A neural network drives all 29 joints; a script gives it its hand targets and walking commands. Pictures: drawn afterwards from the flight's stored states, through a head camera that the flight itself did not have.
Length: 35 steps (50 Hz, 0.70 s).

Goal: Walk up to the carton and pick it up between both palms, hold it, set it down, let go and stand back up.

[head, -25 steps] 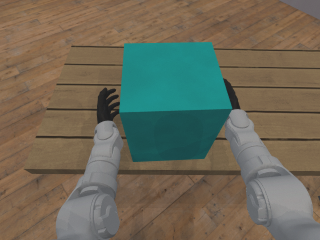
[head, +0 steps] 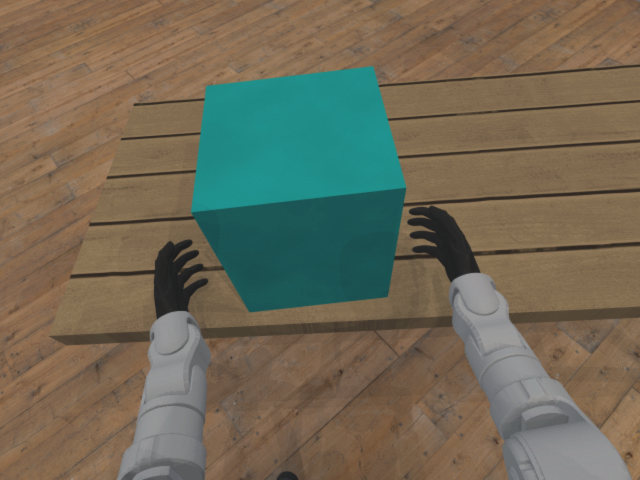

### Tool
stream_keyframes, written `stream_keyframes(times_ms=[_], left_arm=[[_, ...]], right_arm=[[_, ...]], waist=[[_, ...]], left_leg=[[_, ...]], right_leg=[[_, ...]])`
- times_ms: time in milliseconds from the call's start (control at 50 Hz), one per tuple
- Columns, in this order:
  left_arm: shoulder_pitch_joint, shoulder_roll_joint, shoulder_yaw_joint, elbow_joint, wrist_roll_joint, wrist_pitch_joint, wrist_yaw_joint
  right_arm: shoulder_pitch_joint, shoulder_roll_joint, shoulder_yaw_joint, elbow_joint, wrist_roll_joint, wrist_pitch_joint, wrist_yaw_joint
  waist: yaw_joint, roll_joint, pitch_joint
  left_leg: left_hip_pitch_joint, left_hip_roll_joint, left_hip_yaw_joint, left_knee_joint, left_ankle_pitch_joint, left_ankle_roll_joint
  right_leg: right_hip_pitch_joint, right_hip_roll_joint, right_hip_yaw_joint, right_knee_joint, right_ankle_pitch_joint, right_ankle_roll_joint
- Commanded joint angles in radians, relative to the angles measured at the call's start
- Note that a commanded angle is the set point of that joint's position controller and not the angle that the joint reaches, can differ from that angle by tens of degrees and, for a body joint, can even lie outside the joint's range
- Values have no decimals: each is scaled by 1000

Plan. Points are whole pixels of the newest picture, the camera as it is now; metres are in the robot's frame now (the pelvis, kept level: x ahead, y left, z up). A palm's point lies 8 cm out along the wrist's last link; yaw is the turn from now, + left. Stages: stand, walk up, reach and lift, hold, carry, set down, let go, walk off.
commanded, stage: set down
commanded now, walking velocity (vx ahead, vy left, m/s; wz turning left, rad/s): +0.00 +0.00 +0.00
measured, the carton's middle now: (305, 201) +0.49 +0.06 +0.04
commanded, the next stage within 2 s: none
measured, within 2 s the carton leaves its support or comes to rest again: neither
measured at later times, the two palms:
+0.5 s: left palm (149, 343) +0.28 +0.23 +0.02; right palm (461, 310) +0.34 -0.13 +0.03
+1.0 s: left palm (140, 399) +0.22 +0.22 +0.03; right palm (503, 385) +0.26 -0.17 +0.01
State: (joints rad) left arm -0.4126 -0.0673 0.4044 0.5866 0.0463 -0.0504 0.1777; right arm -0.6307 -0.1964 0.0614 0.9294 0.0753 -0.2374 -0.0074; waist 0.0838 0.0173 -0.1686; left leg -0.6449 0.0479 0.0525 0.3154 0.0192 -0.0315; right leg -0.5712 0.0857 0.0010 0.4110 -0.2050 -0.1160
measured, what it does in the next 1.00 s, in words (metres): stands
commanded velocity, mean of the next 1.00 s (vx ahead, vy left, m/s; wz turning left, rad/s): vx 0.00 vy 0.00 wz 0.00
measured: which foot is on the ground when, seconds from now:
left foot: down 0.00-1.00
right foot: down 0.00-1.00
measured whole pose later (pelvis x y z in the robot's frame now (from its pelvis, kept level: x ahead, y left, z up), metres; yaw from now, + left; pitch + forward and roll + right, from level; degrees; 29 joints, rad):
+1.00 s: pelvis -0.04 +0.02 +0.00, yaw -1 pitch +10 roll +0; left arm -0.01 -0.06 0.12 0.13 0.03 0.16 0.22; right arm -0.12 -0.29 0.06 0.52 0.20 -0.13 0.13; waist 0.08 -0.02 -0.12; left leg -0.47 0.05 0.04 0.33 -0.03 -0.02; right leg -0.42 0.10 0.00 0.41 -0.16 -0.08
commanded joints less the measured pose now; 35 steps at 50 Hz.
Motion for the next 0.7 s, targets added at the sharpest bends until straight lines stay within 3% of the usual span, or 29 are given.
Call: stream_keyframes(times_ms=[0, 40, 60, 80, 100, 120, 140, 160, 180, 200, 220, 260, 280, 300, 320, 360, 420, 440, 460, 480, 500, 520, 540, 560, 580, 620, 640, 660, 680], left_arm=[[-387, 200, -122, -102, -34, -119, -83], [-405, 216, -105, -36, -44, -129, -103], [-405, 228, -84, -37, -40, -137, -102], [-303, 202, -89, -70, -17, -127, -101], [-243, 198, -76, -101, -3, -112, -105], [-285, 227, -66, -132, 8, -113, -99], [-316, 229, -70, -110, 20, -110, -93], [-373, 252, -76, -131, 11, -110, -80], [-246, 216, -83, -200, 15, -90, -72], [-259, 198, -130, -240, 13, -69, -68], [-304, 209, -126, -175, 21, -65, -67], [-288, 206, -139, -217, 27, -57, -47], [-332, 210, -159, -229, 13, -56, -46], [-359, 204, -174, -212, 2, -55, -32], [-303, 191, -182, -224, -16, -49, -28], [-180, 160, -196, -340, -9, -31, -26], [-144, 131, -296, -514, -27, -16, -3], [-142, 130, -299, -489, -21, 5, 2], [-246, 141, -322, -530, -33, 14, 9], [-196, 118, -358, -544, -42, 22, 23], [-273, 145, -351, -546, -50, 34, 37], [-129, 91, -402, -538, -59, 64, 45], [-140, 88, -414, -554, -62, 68, 51], [-190, 102, -411, -545, -60, 82, 59], [-157, 105, -415, -593, -64, 88, 71], [-105, 76, -440, -608, -56, 119, 75], [7, 53, -450, -608, -41, 132, 68], [20, 53, -460, -647, -43, 135, 70], [-45, 53, -438, -578, -32, 153, 67]], right_arm=[[-465, -70, 101, -425, 176, -50, -39], [-477, -63, 129, -454, 185, -51, -49], [-449, -41, 152, -418, 195, -44, -48], [-341, -66, 145, -413, 210, -65, -45], [-274, -68, 165, -405, 224, -79, -53], [-300, -87, 151, -391, 231, -75, -48], [-314, -111, 132, -301, 234, -67, -43], [-336, -139, 103, -264, 236, -48, -41], [-230, -150, 111, -295, 251, -51, -33], [-243, -190, 78, -254, 262, -37, -32], [-287, -186, 78, -220, 254, -20, -28], [-258, -190, 68, -249, 257, -5, -24], [-302, -197, 47, -259, 239, 3, -25], [-323, -201, 33, -252, 240, 8, -17], [-284, -197, 32, -319, 241, 10, -18], [-178, -190, 59, -397, 274, 5, -12], [-121, -231, -8, -458, 277, 10, 13], [-134, -257, -8, -436, 286, 16, 28], [-213, -272, -38, -478, 270, 21, 38], [-151, -286, -57, -470, 259, 29, 52], [-225, -287, -79, -484, 244, 41, 60], [-89, -301, -77, -480, 250, 51, 80], [-95, -297, -98, -492, 242, 57, 81], [-118, -284, -102, -481, 229, 64, 90], [-98, -297, -100, -532, 247, 61, 94], [-35, -293, -109, -522, 246, 75, 108], [71, -288, -89, -501, 256, 76, 108], [91, -295, -82, -490, 263, 84, 117], [50, -286, -67, -449, 258, 96, 125]], waist=[[91, -238, -720], [94, -270, -675], [103, -257, -667], [74, -237, -649], [80, -206, -620], [69, -189, -630], [57, -158, -602], [44, -140, -596], [28, -152, -588], [-17, -128, -576], [-6, -137, -537], [-1, -105, -550], [-18, -104, -563], [-3, -97, -538], [-2, -132, -524], [-6, -151, -555], [-67, -97, -581], [-65, -93, -543], [-70, -74, -575], [-84, -61, -531], [-61, -67, -499], [-89, -102, -414], [-82, -93, -407], [-83, -108, -375], [-57, -115, -380], [-71, -119, -362], [-86, -138, -320], [-77, -135, -313], [-77, -139, -292]], left_leg=[[188, -19, -41, 29, 25, 61], [129, -14, -49, 8, -25, 56], [120, -7, -53, 16, -41, 51], [176, 4, -76, 21, 11, 32], [224, 6, -83, 16, 34, 25], [253, 0, -73, 23, 46, 29], [272, 2, -72, 23, 36, 20], [323, 1, -58, 33, 51, 17], [359, 3, -68, 45, 120, 17], [423, 2, -76, 46, 136, 15], [430, -2, -57, 54, 112, 14], [444, -9, -49, 74, 111, 14], [436, -14, -45, 66, 88, 13], [427, -20, -34, 69, 50, 16], [416, -17, -44, 76, 40, 20], [448, -24, -51, 86, 113, 25], [570, -16, -64, 73, 149, 19], [607, -11, -66, 76, 145, 18], [637, 5, -82, 74, 82, 15], [696, 15, -98, 69, 60, 10], [683, 18, -100, 49, -67, 18], [715, 25, -126, 35, -117, 19], [692, 28, -134, 38, -141, 22], [692, 21, -139, 31, -235, 27], [709, 19, -140, 44, -200, 27], [720, 25, -151, 37, -195, 24], [780, 21, -164, 55, -142, 24], [775, 19, -164, 28, -159, 30], [801, 11, -166, 60, -177, 31]], right_leg=[[622, -204, 160, 40, 870, 308], [657, -234, 188, 39, 844, 330], [671, -265, 221, 24, 800, 338], [699, -260, 209, 27, 813, 330], [700, -265, 199, 23, 816, 327], [672, -251, 186, 11, 766, 317], [640, -247, 167, 9, 690, 300], [589, -220, 146, -7, 555, 279], [612, -193, 135, -9, 597, 258], [573, -164, 96, -14, 567, 232], [535, -156, 94, -36, 463, 220], [517, -148, 102, -51, 379, 193], [498, -141, 90, -54, 343, 190], [468, -132, 87, -64, 256, 178], [478, -140, 108, -70, 231, 179], [563, -139, 119, -54, 377, 192], [495, -90, 52, -61, 323, 153], [453, -85, 37, -70, 288, 145], [374, -77, 22, -79, 172, 137], [321, -72, 14, -102, 104, 121], [246, -70, 27, -125, -49, 110], [234, -66, 25, -135, -62, 100], [224, -76, 35, -126, -81, 103], [176, -92, 57, -149, -193, 98], [161, -95, 58, -149, -172, 90], [160, -96, 66, -153, -135, 92], [150, -113, 78, -167, -105, 83], [182, -93, 58, -158, -87, 81], [107, -124, 71, -171, -159, 69]])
